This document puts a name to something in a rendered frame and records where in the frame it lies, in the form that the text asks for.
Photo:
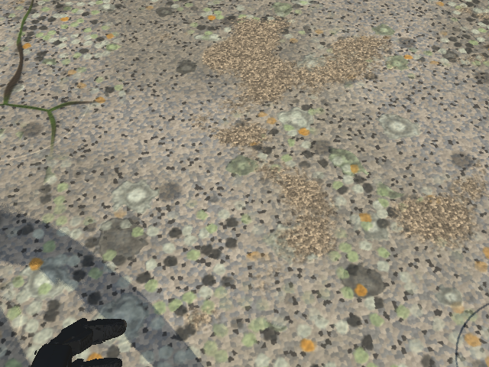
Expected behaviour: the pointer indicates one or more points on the left robot hand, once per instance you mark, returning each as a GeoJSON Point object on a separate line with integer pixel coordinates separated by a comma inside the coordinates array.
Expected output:
{"type": "Point", "coordinates": [76, 338]}

